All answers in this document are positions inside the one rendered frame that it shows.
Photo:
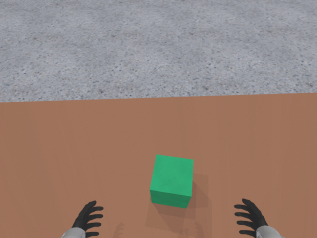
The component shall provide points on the carton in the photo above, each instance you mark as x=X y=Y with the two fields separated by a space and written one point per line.
x=172 y=181

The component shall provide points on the right robot hand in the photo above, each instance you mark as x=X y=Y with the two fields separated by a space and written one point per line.
x=254 y=215

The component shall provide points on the robot left forearm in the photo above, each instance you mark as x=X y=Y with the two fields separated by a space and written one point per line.
x=74 y=232

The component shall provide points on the left robot hand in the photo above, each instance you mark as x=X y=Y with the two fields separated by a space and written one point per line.
x=84 y=217

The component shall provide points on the robot right forearm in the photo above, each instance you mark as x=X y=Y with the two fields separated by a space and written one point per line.
x=267 y=232

